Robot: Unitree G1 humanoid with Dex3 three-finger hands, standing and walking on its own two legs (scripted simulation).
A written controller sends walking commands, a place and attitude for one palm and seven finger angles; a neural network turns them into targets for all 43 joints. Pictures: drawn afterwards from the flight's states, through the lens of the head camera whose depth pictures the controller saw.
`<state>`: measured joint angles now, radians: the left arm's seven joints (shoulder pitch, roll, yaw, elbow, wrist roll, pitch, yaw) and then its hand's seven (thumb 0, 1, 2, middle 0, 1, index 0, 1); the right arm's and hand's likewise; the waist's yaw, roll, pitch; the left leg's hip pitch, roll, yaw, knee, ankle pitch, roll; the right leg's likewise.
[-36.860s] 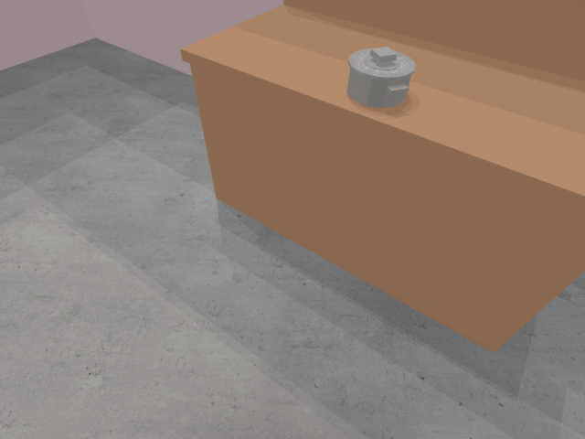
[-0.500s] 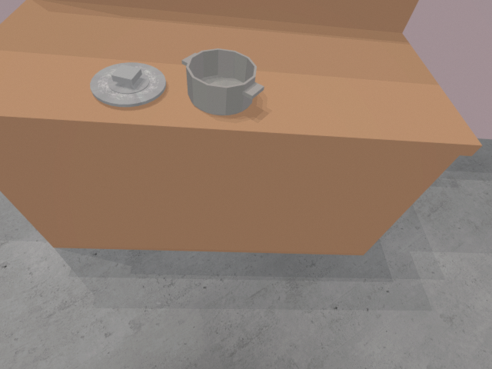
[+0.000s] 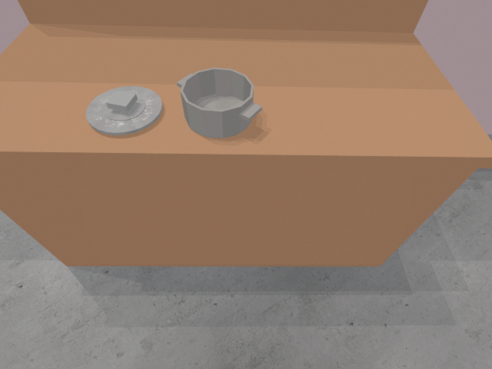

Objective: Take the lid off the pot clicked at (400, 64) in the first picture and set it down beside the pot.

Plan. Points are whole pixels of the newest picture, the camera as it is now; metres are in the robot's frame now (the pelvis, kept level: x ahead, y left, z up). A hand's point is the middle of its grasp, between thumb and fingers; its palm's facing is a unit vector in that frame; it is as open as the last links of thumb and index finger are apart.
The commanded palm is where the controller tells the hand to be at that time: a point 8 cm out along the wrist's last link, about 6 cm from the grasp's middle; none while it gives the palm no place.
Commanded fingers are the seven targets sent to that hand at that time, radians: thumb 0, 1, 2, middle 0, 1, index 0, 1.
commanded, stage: stop stepping back and stand still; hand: left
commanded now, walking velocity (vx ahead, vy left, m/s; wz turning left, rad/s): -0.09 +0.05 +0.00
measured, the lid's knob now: (122, 100) +0.69 +0.33 +0.00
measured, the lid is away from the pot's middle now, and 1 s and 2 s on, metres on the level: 0.24 0.24 0.24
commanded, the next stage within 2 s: let the arm hang, fingers relaxed in 0.92 s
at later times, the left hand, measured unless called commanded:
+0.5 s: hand out of the picture +0.02 +0.17 -0.17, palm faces -0.01 -0.98 -0.21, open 7.3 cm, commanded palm none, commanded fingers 0.00 0.90 0.90 -0.20 -0.30 -0.20 -0.30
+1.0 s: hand out of the picture -0.04 +0.17 -0.18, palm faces +0.00 -0.99 -0.17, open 7.3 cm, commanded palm none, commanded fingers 0.00 0.90 0.90 -0.20 -0.30 -0.20 -0.30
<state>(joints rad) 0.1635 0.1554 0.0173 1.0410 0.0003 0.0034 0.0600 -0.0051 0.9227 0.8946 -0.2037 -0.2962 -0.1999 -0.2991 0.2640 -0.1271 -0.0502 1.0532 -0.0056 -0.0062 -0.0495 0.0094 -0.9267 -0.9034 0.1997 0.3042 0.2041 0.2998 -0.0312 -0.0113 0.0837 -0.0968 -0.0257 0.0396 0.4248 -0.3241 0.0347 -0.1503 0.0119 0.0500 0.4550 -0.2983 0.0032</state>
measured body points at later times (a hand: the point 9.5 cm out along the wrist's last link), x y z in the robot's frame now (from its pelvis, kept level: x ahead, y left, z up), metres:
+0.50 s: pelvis -0.03 +0.00 +0.00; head -0.01 +0.00 +0.45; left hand +0.02 +0.23 -0.16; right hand -0.04 -0.22 -0.15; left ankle -0.06 +0.09 -0.74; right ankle -0.04 -0.13 -0.74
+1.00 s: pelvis -0.04 +0.01 +0.00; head -0.01 +0.02 +0.45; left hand -0.04 +0.23 -0.16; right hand -0.08 -0.19 -0.15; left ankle -0.06 +0.09 -0.74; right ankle -0.04 -0.13 -0.74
